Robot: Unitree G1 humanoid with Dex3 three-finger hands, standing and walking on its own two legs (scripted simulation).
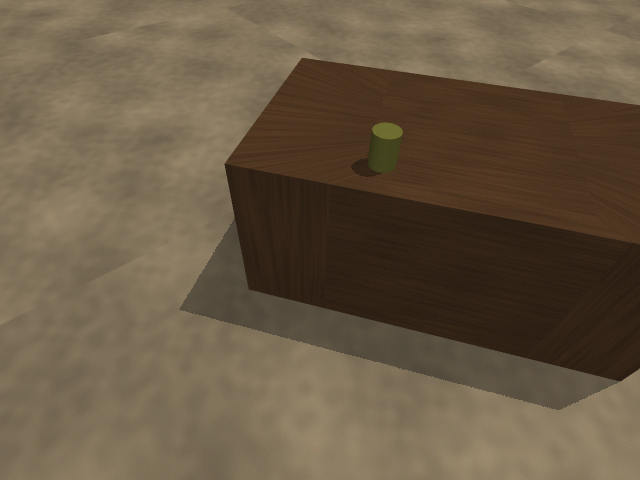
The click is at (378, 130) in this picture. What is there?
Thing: squat round
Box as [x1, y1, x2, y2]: [368, 123, 402, 172]
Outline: 378,123 374,125 372,128 368,155 368,165 376,171 386,172 392,170 395,166 402,131 397,125 391,123
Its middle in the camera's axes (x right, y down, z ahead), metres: +0.18 -0.25 +1.04
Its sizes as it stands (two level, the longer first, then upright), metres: 0.080 0.080 0.106
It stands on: a support 0.60 m high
